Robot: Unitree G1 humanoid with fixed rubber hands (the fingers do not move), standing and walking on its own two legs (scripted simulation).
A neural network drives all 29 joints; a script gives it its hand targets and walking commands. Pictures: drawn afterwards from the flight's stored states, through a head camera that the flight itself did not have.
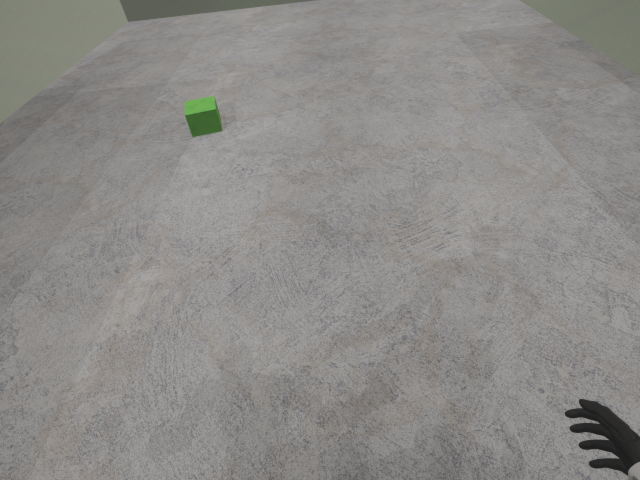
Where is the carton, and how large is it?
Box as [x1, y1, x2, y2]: [185, 96, 221, 136]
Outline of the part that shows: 214,96 185,101 185,116 193,136 221,130 220,117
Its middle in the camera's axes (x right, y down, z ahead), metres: -0.81 -0.87 +2.70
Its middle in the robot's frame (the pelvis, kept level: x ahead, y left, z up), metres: +2.55 +1.01 -0.68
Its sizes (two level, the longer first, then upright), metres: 0.233 0.208 0.161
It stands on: the floor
